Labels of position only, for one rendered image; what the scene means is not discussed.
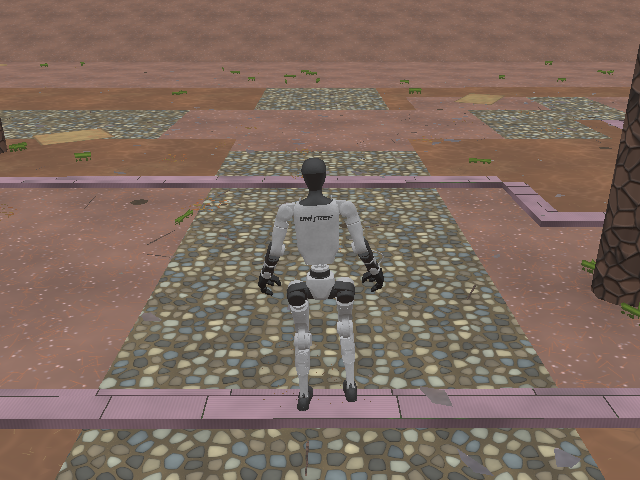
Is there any left robot forearm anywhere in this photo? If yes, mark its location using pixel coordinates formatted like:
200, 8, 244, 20
261, 242, 280, 279

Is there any left robot upper arm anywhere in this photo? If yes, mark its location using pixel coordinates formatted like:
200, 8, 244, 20
269, 202, 295, 257

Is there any right robot upper arm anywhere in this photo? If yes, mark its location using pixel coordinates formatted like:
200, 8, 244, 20
336, 200, 368, 254

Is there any left robot hand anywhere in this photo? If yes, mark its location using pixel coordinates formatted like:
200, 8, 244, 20
258, 273, 281, 296

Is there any left robot shin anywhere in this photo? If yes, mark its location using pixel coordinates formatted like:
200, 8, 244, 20
294, 333, 310, 398

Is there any right robot hand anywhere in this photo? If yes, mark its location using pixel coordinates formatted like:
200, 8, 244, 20
362, 268, 384, 292

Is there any right robot forearm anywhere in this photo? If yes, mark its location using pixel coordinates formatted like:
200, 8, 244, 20
358, 238, 380, 275

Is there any robot left thigh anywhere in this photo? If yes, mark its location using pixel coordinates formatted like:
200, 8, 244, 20
287, 280, 312, 350

